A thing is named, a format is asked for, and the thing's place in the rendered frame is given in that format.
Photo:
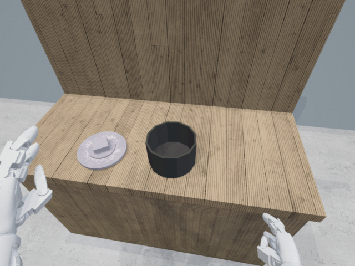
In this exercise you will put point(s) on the table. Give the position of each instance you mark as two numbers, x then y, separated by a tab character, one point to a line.
233	70

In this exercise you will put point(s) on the robot left hand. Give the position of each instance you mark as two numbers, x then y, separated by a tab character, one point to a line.
14	161

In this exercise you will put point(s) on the lid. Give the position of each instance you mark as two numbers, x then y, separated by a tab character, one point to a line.
103	159

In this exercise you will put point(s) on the knob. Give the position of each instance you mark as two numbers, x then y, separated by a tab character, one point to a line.
100	144

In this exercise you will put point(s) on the robot left forearm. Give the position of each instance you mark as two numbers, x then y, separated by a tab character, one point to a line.
9	244

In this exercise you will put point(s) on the robot right hand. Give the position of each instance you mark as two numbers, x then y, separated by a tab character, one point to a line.
283	246

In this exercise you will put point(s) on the pot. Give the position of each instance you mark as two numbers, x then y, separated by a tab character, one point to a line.
171	149

